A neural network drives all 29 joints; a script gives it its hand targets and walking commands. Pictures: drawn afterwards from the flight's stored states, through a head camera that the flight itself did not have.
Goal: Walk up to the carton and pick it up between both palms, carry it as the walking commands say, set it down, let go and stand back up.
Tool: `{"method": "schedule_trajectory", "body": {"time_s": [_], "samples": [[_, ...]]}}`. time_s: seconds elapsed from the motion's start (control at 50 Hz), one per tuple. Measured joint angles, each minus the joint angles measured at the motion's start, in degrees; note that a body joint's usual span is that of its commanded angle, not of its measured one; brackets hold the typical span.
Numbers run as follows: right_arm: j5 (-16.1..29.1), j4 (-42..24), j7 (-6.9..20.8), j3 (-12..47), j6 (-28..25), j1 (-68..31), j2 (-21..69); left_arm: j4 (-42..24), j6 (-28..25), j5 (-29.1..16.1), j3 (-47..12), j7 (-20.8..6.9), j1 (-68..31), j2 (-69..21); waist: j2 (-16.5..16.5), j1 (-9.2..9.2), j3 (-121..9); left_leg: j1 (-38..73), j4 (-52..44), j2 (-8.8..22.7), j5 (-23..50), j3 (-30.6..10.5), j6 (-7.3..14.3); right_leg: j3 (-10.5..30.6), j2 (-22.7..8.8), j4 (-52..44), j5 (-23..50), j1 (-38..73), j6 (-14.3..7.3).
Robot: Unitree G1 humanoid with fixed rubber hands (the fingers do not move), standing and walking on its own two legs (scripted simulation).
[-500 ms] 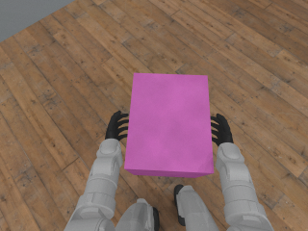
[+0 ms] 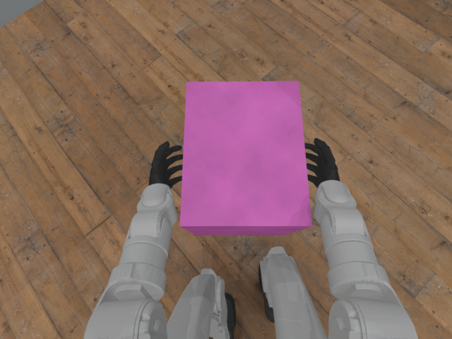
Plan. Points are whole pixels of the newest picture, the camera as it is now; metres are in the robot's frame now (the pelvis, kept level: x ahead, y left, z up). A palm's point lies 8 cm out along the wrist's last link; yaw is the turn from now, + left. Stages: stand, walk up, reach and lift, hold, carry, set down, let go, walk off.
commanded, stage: set down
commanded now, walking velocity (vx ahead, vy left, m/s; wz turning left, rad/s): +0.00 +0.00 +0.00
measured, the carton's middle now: (241, 167) +0.44 -0.03 -0.14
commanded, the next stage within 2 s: none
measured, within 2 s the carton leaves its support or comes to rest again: neither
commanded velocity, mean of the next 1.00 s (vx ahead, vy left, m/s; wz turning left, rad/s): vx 0.00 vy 0.00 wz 0.00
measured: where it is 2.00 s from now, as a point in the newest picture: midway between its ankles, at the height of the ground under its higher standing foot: (250, 320)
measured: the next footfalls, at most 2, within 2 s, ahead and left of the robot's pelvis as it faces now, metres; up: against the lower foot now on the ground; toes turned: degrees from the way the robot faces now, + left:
none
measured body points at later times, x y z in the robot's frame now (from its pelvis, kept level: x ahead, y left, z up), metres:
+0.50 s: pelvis -0.05 -0.05 -0.09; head +0.18 -0.06 +0.30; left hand +0.42 +0.10 -0.16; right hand +0.41 -0.20 -0.16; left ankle +0.01 +0.06 -0.60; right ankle +0.11 -0.12 -0.60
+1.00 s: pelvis -0.08 -0.02 -0.16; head +0.27 -0.03 +0.11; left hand +0.45 +0.12 -0.29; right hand +0.43 -0.19 -0.30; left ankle +0.01 +0.06 -0.60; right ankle +0.11 -0.12 -0.60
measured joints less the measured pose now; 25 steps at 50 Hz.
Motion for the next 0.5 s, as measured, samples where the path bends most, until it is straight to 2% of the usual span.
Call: {"method": "schedule_trajectory", "body": {"time_s": [0.06,0.14,0.3,0.4,0.5], "samples": [[0.6,-0.7,-0.7,0.4,-0.8,0.6,0.4,-0.2,-0.4,-1.0,-1.2,-0.1,0.0,1.0,-0.2,-0.6,-1.1,-3.3,2.0,-0.3,-0.4,-0.8,-0.6,0.1,0.4,1.7,1.4,-3.0,-0.1],[1.2,-1.2,-1.8,0.0,-1.8,1.0,0.9,1.9,-1.4,-0.3,-1.3,-1.2,-2.1,1.9,-0.9,-1.43,-1.4,-7.5,4.8,-0.9,-0.6,-2.2,-1.5,0.9,1.5,4.8,-1.7,-6.7,0.1],[6.0,-3.4,-4.6,0.7,-0.4,-2.9,0.5,1.8,-0.2,-1.6,-3.5,-1.5,-7.6,5.6,-3.2,-1.84,2.5,-13.7,10.7,-0.9,-0.9,-2.5,-3.0,0.2,1.8,10.4,-1.1,-13.1,-1.1],[4.5,-1.7,-5.2,-0.3,1.1,-8.3,0.4,3.5,0.9,-1.4,-2.0,-1.9,-12.2,7.1,-3.7,-2.34,3.2,-17.2,15.1,-0.7,-1.5,-2.3,-3.7,-0.3,2.0,14.5,-1.2,-16.8,-1.9],[3.3,-0.3,-6.2,-1.8,3.5,-12.7,0.7,7.9,2.0,1.9,1.5,-4.0,-17.9,8.2,-3.8,-1.94,3.8,-20.2,19.0,-0.1,-2.2,-2.2,-4.2,-0.7,2.6,17.8,-0.9,-20.1,-2.3]]}}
